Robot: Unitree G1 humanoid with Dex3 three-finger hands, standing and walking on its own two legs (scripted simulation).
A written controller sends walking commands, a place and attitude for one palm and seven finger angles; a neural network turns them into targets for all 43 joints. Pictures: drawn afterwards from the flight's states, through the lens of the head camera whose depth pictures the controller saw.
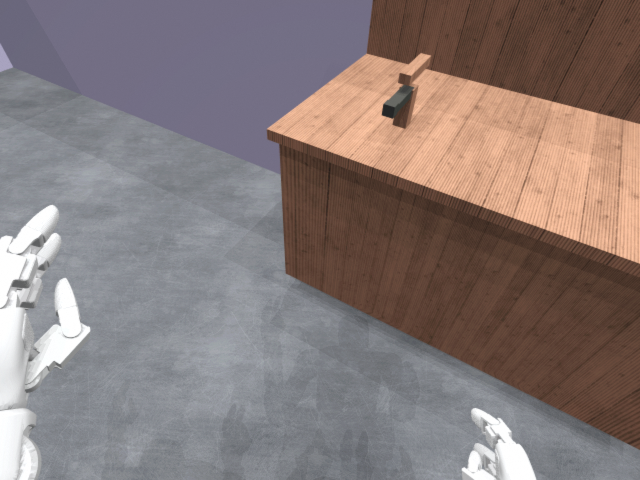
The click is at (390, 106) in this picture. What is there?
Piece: tap's lever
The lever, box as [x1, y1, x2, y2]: [382, 100, 398, 118]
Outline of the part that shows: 387,100 383,104 382,115 392,118 396,114 398,103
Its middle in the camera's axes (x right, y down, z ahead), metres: +0.16 -0.29 +0.88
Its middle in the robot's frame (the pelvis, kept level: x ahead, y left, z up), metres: +0.87 -0.10 +0.04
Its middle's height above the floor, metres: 0.82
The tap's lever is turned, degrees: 0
